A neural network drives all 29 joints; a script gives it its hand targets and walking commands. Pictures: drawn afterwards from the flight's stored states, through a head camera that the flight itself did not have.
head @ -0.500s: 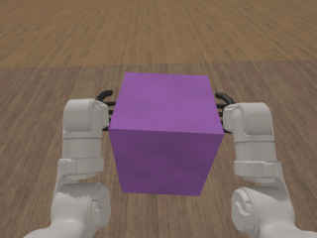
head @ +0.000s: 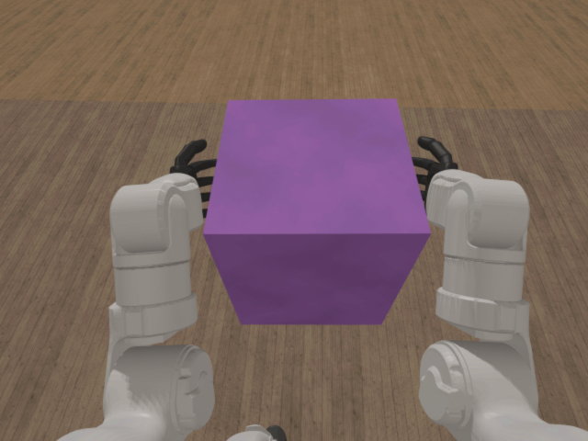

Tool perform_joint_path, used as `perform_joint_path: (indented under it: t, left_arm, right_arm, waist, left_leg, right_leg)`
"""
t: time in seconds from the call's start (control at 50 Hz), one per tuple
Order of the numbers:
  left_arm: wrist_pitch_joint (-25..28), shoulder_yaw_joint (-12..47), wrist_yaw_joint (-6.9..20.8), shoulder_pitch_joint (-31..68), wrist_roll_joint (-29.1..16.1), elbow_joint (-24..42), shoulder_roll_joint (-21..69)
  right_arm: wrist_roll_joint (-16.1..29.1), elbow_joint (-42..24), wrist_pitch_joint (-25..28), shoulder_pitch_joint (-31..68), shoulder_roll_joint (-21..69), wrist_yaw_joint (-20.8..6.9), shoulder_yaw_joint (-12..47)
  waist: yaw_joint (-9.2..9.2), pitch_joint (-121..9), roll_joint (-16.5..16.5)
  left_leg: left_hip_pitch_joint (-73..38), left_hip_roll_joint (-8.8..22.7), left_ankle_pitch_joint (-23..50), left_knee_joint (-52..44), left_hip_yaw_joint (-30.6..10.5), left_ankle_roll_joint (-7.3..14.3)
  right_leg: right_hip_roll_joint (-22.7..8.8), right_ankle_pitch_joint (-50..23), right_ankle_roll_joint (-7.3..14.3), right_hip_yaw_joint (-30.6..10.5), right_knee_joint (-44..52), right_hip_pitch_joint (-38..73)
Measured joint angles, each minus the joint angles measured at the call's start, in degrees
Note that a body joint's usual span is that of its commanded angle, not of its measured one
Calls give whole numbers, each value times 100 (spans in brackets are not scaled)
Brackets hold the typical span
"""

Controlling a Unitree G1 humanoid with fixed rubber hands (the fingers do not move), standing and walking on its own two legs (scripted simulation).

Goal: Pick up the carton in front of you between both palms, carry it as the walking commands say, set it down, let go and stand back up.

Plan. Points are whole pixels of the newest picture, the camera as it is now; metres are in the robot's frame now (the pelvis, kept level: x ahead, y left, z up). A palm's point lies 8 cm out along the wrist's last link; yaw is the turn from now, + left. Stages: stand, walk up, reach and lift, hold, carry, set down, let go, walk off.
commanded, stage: carry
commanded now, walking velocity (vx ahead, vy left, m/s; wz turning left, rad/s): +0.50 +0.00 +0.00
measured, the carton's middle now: (311, 222) +0.39 +0.01 +0.10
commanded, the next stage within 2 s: none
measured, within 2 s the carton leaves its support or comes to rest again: neither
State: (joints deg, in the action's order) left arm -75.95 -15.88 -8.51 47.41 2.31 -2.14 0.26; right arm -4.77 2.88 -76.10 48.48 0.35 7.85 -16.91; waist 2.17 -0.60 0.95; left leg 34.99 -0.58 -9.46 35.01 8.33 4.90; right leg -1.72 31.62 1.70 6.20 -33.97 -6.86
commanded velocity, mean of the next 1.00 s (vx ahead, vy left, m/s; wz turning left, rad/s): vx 0.50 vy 0.00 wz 0.00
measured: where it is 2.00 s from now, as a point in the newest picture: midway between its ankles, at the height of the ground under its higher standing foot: (312, 190)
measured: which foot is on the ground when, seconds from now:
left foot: down 0.00-0.46, up 0.48-0.86, down 0.88-1.00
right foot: down 0.00-0.02, up 0.04-0.42, down 0.44-0.88, up 0.90-1.00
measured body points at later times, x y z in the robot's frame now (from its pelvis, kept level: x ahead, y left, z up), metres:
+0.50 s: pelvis +0.31 -0.03 +0.03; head +0.33 -0.03 +0.48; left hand +0.69 +0.13 +0.19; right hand +0.71 -0.17 +0.19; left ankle +0.17 +0.08 -0.63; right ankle +0.41 -0.10 -0.68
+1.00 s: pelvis +0.61 +0.01 +0.06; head +0.63 +0.02 +0.50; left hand +1.00 +0.15 +0.19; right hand +0.98 -0.15 +0.19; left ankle +0.68 +0.09 -0.66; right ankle +0.49 -0.10 -0.57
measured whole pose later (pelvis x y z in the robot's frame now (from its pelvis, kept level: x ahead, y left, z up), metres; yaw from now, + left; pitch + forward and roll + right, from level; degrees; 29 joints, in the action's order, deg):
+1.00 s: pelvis +0.61 +0.01 +0.06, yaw -1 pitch +4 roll +0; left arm -76.6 -15.7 -7.7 46.4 3.2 -8.5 -1.2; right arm -4.6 10.2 -74.7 46.3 0.2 7.6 -13.7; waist -2.7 -1.8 1.0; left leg 28.6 -0.3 -16.2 35.9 8.1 4.6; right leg 0.2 26.6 1.8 0.4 -71.6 -26.0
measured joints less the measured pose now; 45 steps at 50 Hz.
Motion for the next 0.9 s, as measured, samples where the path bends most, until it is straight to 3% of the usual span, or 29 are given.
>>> perform_joint_path:
  t: [0.02, 0.08, 0.14, 0.28, 0.4, 0.44, 0.46, 0.52, 0.58, 0.68, 0.78, 0.86, 0.9]
  left_arm:
    - [27, -10, 33, -13, 1, -103, -62]
    - [51, -30, 94, -109, 2, -302, -141]
    - [-36, -11, 93, -143, 113, -203, -39]
    - [-66, -28, 90, -155, 279, 556, 169]
    - [-88, -22, 93, -90, 264, 470, 95]
    - [-56, 16, 93, 10, 250, 107, 62]
    - [4, 59, 93, 43, 261, -88, 68]
    - [63, 185, 94, -17, 287, -498, 88]
    - [-5, 251, 90, -225, 162, -454, 27]
    - [-24, 183, 5, -276, 22, 4, 29]
    - [-12, 97, -3, -124, 37, 248, 77]
    - [-43, 106, -2, -6, 69, -45, 45]
    - [-54, 93, 18, 21, 62, -273, -59]
  right_arm:
    - [-27, 150, 78, -1, 24, -2, 57]
    - [-60, 388, 184, -134, 59, -5, 230]
    - [89, 190, 144, -373, 3, 10, 300]
    - [275, -445, 183, -376, 26, 80, 145]
    - [274, -180, 159, -119, -37, 78, 129]
    - [253, 73, 113, -54, -137, 54, 139]
    - [248, 210, 119, -40, -203, 27, 136]
    - [217, 546, 96, -99, -279, -33, 107]
    - [113, 578, -10, -144, -199, -33, 141]
    - [21, 71, -83, -162, -81, -23, 148]
    - [10, -315, -101, -132, -51, -23, 91]
    - [44, -33, -103, -63, -112, -24, 61]
    - [32, 333, -14, 19, -98, -24, 101]
  waist:
    - [-95, 5, 77]
    - [-402, 101, 24]
    - [-575, 272, -35]
    - [-684, 393, -51]
    - [-522, -11, -123]
    - [-369, -130, -190]
    - [-280, -147, -263]
    - [-16, -116, -214]
    - [117, 0, -164]
    - [200, 177, -165]
    - [167, 65, -172]
    - [29, -196, -77]
    - [-132, -271, 37]
  left_leg:
    - [-70, -44, 5, 161, 73, 50]
    - [-368, -68, -586, 339, 38, 75]
    - [-839, -58, -693, -61, -38, 6]
    - [-1766, 10, -1068, -677, -154, -61]
    - [-2571, 122, -1736, -804, -252, -316]
    - [-2619, 250, -2096, -126, -305, -378]
    - [-2411, 347, -2008, 597, -389, -385]
    - [-1345, 133, -1815, 3113, -815, -328]
    - [-393, 122, -1443, 3927, -789, -276]
    - [681, 307, -1165, 3364, -695, -317]
    - [873, 418, -630, 1810, -558, -340]
    - [265, 208, -349, 354, -219, -193]
    - [-133, 63, 23, 23, -4, -66]
  right_leg:
    - [-106, -143, -9, -92, -752, -217]
    - [160, -390, 43, -634, -3406, -1341]
    - [185, -720, 93, -655, -4193, -2337]
    - [-84, -1052, -28, -485, -2811, -3631]
    - [22, -1813, 80, -82, -591, -3185]
    - [159, -2212, 221, 183, 33, -2668]
    - [198, -2197, 276, 260, -157, -2617]
    - [216, -1627, 334, 245, -342, -2331]
    - [207, -1529, 276, 185, 52, -1872]
    - [197, -1320, 265, 113, 513, -1236]
    - [187, -916, 133, 30, 752, -640]
    - [53, -344, -58, -37, 598, -167]
    - [-122, -15, -106, -100, -272, -242]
